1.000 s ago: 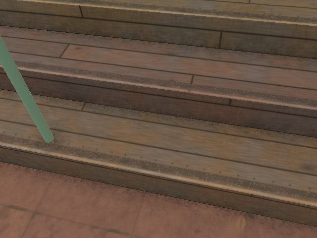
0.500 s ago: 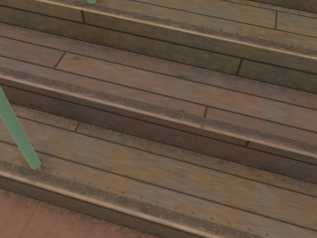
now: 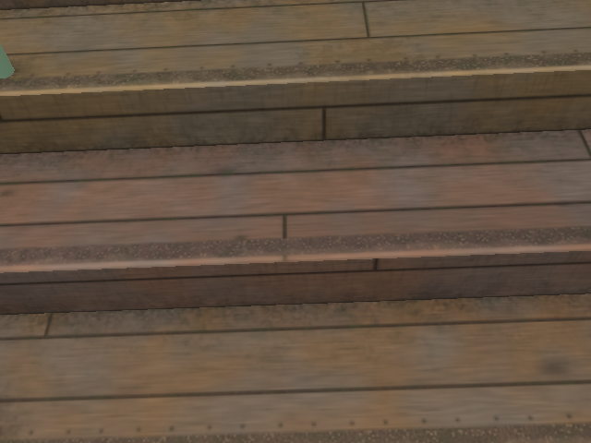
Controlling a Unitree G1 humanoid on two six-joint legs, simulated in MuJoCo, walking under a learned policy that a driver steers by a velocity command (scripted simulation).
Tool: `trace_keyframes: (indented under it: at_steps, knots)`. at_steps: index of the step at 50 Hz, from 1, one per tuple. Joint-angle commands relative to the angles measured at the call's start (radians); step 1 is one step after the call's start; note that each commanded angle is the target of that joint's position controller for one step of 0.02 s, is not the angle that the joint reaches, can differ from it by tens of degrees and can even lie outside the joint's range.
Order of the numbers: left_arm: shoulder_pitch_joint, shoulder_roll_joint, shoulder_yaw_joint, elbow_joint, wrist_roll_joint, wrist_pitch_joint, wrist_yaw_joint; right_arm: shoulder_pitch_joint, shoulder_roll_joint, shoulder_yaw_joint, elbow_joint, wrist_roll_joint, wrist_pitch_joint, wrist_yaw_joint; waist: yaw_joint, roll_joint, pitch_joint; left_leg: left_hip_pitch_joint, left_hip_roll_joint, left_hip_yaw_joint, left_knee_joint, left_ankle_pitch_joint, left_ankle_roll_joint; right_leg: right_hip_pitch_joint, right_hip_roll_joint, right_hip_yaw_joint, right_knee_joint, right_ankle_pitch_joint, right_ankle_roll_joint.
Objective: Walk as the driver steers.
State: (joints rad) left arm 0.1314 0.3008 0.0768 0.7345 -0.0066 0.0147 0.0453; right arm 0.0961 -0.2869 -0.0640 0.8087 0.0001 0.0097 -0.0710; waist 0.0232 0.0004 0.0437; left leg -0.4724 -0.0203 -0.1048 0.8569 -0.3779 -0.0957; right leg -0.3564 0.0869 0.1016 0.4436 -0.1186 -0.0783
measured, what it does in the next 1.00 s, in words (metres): walks ahead: left foot, then right foot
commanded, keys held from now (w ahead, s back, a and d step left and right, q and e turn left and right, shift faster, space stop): e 0.26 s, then no key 0.02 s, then w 0.24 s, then w+q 0.48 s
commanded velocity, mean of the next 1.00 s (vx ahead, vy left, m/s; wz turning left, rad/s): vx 0.25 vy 0.00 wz -0.12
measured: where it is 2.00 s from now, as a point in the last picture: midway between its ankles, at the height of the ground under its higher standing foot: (241, 168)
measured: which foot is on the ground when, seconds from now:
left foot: up 0.00-0.16, down 0.18-0.54, up 0.56-1.00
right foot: down 0.00-0.18, up 0.20-0.52, down 0.54-1.00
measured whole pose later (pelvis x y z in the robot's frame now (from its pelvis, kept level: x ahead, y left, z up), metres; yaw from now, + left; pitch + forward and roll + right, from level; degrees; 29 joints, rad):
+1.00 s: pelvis +0.20 +0.02 -0.02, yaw -4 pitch +4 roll +0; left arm 0.54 0.21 0.01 1.07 0.06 -0.11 0.02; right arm 0.02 -0.18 -0.02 0.66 -0.03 0.03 -0.03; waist 0.03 -0.02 0.01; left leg -1.24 0.02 0.02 1.97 -0.74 0.13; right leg 0.21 -0.04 -0.17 0.14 -0.41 0.04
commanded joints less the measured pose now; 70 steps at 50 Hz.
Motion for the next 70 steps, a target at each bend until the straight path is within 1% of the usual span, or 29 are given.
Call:
trace_keyframes:
  at_steps: [1, 8, 9, 10, 11, 12, 15, 16, 20, 25, 27, 28, 29, 30, 34, 38, 43, 49, 52, 54, 55, 56, 57, 61, 62, 63, 64, 65, 70]
  knots:
    - [-0.021, 0.153, 0.038, -0.074, 0.003, -0.003, 0.005, 0.018, -0.065, -0.014, -0.046, 0.005, -0.011, 0.001, -0.002, -0.146, -0.135, 0.027, -0.032, 0.017, -0.094, 0.031, -0.006, 0.105, -0.216, 0.299, -0.15, -0.099, -0.125]
    - [-0.06, 0.14, 0.037, -0.115, -0.01, 0.019, 0.005, 0.102, -0.127, -0.03, -0.022, 0.012, -0.05, 0.034, -0.055, -0.15, -0.148, 0.281, -0.001, 0.022, -0.502, 0.193, 0.08, 0.081, -0.16, 0.37, -0.065, -0.048, -0.056]
    - [-0.035, 0.097, 0.024, -0.12, -0.009, 0.022, 0.004, 0.123, -0.178, -0.042, -0.02, -0.008, -0.048, 0.033, -0.042, -0.027, -0.171, 0.413, 0.156, -0.102, -0.554, 0.208, 0.14, -0.048, -0.095, 0.289, 0.089, -0.23, -0.008]
    - [-0.051, 0.082, 0.023, -0.159, -0.018, 0.013, -0.002, 0.084, -0.258, -0.06, -0.029, -0.045, -0.041, 0.03, -0.004, 0.26, -0.112, 0.4, 0.352, -0.367, -0.615, 0.317, 0.303, -0.27, 0.078, 0.064, 0.319, -0.432, 0.051]
    - [-0.035, 0.183, 0.052, -0.142, -0.001, 0.002, -0.008, 0.027, -0.189, -0.045, -0.067, -0.068, -0.047, 0.031, -0.009, 0.221, -0.111, 0.324, 0.437, -0.4, -0.616, 0.424, 0.382, -0.273, 0.008, 0.083, 0.575, -0.463, 0.099]
    - [0.019, 0.218, 0.069, -0.111, -0.006, 0.005, -0.015, -0.036, -0.136, -0.031, -0.091, -0.053, -0.049, 0.024, 0.023, 0.153, -0.119, 0.312, 0.386, -0.288, -0.586, 0.446, 0.347, -0.249, -0.01, 0.082, 0.683, -0.399, 0.111]
    - [0.046, 0.116, 0.043, -0.082, 0.006, 0.026, -0.018, -0.015, -0.094, -0.012, -0.092, -0.004, -0.042, 0.012, 0.0, 0.086, -0.099, 0.34, 0.26, -0.115, -0.56, 0.343, 0.276, -0.293, -0.022, 0.042, 0.794, -0.26, 0.156]
    - [0.075, 0.092, 0.025, -0.051, 0.084, 0.04, -0.059, 0.055, -0.103, -0.005, -0.067, -0.037, -0.022, 0.027, -0.016, 0.068, -0.087, 0.296, 0.213, -0.058, -0.577, 0.329, 0.271, -0.212, -0.003, -0.006, 0.749, -0.247, 0.14]
    - [-0.016, 0.066, 0.002, -0.062, 0.046, 0.038, -0.096, 0.122, -0.129, -0.018, -0.048, -0.044, -0.025, 0.056, -0.078, 0.185, -0.057, 0.359, 0.212, -0.054, -0.626, 0.089, 0.262, -0.154, -0.017, -0.05, 0.437, -0.282, 0.114]
    - [0.05, 0.042, -0.024, 0.001, 0.04, 0.0, -0.057, 0.17, -0.139, -0.031, -0.004, -0.034, -0.022, 0.072, -0.035, 0.173, -0.021, 0.267, 0.216, -0.029, -0.558, 0.113, 0.248, 0.189, -0.009, -0.171, -0.07, -0.21, 0.031]
    - [0.19, 0.07, -0.023, 0.059, 0.055, -0.039, -0.036, 0.137, -0.036, -0.001, -0.021, -0.024, -0.036, 0.071, 0.038, 0.004, -0.082, 0.05, 0.123, 0.067, -0.325, 0.129, 0.182, 0.514, -0.159, 0.037, -0.211, -0.179, -0.001]
    - [0.267, 0.222, 0.014, 0.075, 0.047, -0.043, -0.027, 0.067, 0.022, 0.021, -0.09, -0.022, -0.05, 0.072, 0.071, -0.261, -0.07, -0.203, -0.012, 0.187, -0.16, -0.107, 0.13, 0.569, -0.392, 0.374, -0.283, -0.272, -0.087]
    - [0.303, 0.222, 0.022, 0.099, 0.05, -0.046, -0.026, 0.003, -0.094, -0.005, -0.093, -0.046, -0.049, 0.069, 0.099, -0.147, 0.017, -0.232, 0.049, 0.11, -0.019, -0.15, 0.129, 0.462, -0.459, 0.402, -0.297, -0.226, -0.157]
    - [0.243, 0.16, 0.006, 0.09, 0.052, -0.052, -0.028, 0.037, -0.103, -0.015, -0.068, -0.035, -0.049, 0.077, 0.052, -0.1, 0.046, -0.22, 0.066, 0.071, 0.047, -0.095, 0.135, 0.426, -0.418, 0.327, -0.306, -0.238, -0.156]
    - [0.177, 0.057, -0.023, 0.091, 0.046, -0.084, -0.02, 0.127, -0.054, -0.009, 0.001, -0.031, -0.039, 0.096, 0.003, -0.114, 0.014, -0.196, 0.051, 0.067, 0.188, 0.09, 0.12, 0.413, -0.303, 0.055, -0.314, 0.044, -0.089]
    - [0.278, 0.04, -0.025, 0.148, 0.045, -0.103, -0.019, 0.104, -0.003, 0.001, -0.008, -0.05, -0.019, 0.086, 0.018, -0.149, -0.01, -0.326, 0.048, 0.133, 0.465, 0.049, 0.11, 0.452, -0.351, -0.028, -0.26, 0.271, -0.143]
    - [0.389, 0.05, -0.02, 0.228, 0.074, -0.114, -0.023, -0.075, 0.02, 0.0, -0.114, -0.024, -0.005, 0.049, 0.019, -0.051, 0.129, -0.899, 0.045, 0.011, 1.088, -0.206, 0.181, 0.612, -0.458, -0.003, -0.289, 0.084, -0.164]
    - [0.455, 0.015, -0.059, 0.337, 0.058, -0.135, -0.019, -0.435, 0.15, 0.086, -0.357, -0.023, -0.013, 0.042, 0.023, -0.052, 0.222, -1.183, 0.077, 0.1, 1.134, -0.454, 0.248, 0.564, -0.432, -0.172, -0.374, 0.098, -0.046]
    - [0.319, 0.048, -0.072, 0.279, -0.001, -0.097, -0.007, -0.256, 0.143, 0.127, -0.367, -0.012, -0.012, 0.087, -0.095, 0.027, 0.022, -0.279, 0.029, 0.343, 0.507, -0.085, 0.26, 0.141, -0.312, -0.358, -0.467, 0.826, -0.059]
    - [0.272, 0.249, -0.018, 0.206, -0.039, -0.121, -0.029, 0.224, 0.041, 0.061, -0.208, -0.018, 0.015, 0.096, -0.284, -0.216, -0.372, 0.334, -0.128, 0.353, 0.48, 0.067, 0.274, 0.162, -0.37, -0.315, 0.037, 1.754, -0.081]
    - [0.264, 0.317, 0.012, 0.167, -0.051, -0.129, -0.044, 0.335, -0.057, 0.022, -0.158, -0.028, 0.028, 0.094, -0.345, -0.246, -0.499, 0.469, -0.158, 0.115, 0.269, -0.054, 0.317, 0.172, -0.339, -0.254, 0.387, 1.675, -0.034]
    - [0.229, 0.179, -0.012, 0.098, -0.042, -0.153, -0.093, 0.314, -0.229, -0.031, -0.131, -0.024, 0.022, 0.074, -0.269, 0.135, -0.507, 0.591, 0.148, -0.533, -0.103, 0.13, 0.463, -0.173, -0.073, -0.21, 0.95, 0.42, 0.066]
    - [0.237, 0.142, -0.006, 0.084, 0.005, -0.163, -0.119, 0.278, -0.265, -0.055, -0.122, -0.026, 0.027, 0.051, -0.202, 0.187, -0.629, 0.603, 0.236, -0.861, -0.346, 0.466, 0.432, -0.202, 0.012, -0.019, 1.287, -0.061, 0.066]
    - [0.141, -0.112, -0.08, -0.018, 0.077, -0.086, -0.056, 0.106, -0.003, 0.0, 0.012, -0.033, -0.021, 0.046, 0.019, -0.067, -0.095, 0.04, 0.081, -0.477, -0.285, 0.075, 0.304, -0.405, -0.128, 0.007, 1.287, 0.001, 0.027]
    - [0.118, -0.112, -0.078, -0.039, 0.07, -0.069, -0.037, 0.099, 0.025, 0.005, 0.026, -0.031, -0.032, 0.055, 0.027, 0.019, -0.087, 0.009, 0.065, -0.447, -0.312, 0.043, 0.337, -0.454, -0.102, -0.006, 1.442, -0.059, 0.026]
    - [0.18, -0.053, -0.084, -0.048, 0.04, -0.075, -0.113, 0.177, 0.052, 0.049, 0.058, -0.07, -0.046, 0.105, -0.002, 0.074, -0.241, 0.126, 0.109, -0.524, -0.371, 0.055, 0.342, -0.65, -0.036, 0.209, 1.626, 0.071, -0.071]
    - [0.121, -0.035, -0.076, -0.042, 0.045, -0.086, -0.119, 0.237, 0.047, 0.046, 0.113, -0.07, -0.06, 0.125, -0.005, 0.055, -0.121, 0.085, 0.112, -0.512, -0.382, 0.053, 0.308, -0.795, -0.032, 0.202, 1.7, 0.081, -0.1]
    - [0.059, -0.067, -0.095, -0.082, 0.059, -0.082, -0.109, 0.329, 0.033, 0.054, 0.195, -0.118, -0.053, 0.153, 0.004, -0.002, -0.077, 0.11, 0.108, -0.479, -0.379, 0.051, 0.296, -0.977, 0.003, 0.223, 1.777, 0.124, -0.127]
    - [-0.019, -0.102, -0.135, -0.089, 0.031, -0.089, -0.09, 0.349, 0.038, 0.066, 0.214, -0.115, -0.126, 0.177, 0.073, 0.042, -0.047, -0.052, -0.018, -0.216, -0.437, -0.002, 0.189, -1.009, -0.101, -0.022, 1.814, 0.094, -0.103]
Next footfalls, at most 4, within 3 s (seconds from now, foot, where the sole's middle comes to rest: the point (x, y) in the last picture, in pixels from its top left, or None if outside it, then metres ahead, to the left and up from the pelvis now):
0.18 left None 0.07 0.14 -0.78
0.54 right None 0.02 -0.08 -0.78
1.08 left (267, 397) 0.48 0.13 -0.61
1.62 right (298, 204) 0.84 0.06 -0.44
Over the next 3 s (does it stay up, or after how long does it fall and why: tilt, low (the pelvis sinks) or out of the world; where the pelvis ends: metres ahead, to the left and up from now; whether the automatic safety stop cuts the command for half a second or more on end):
stays up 1.49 0.10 0.66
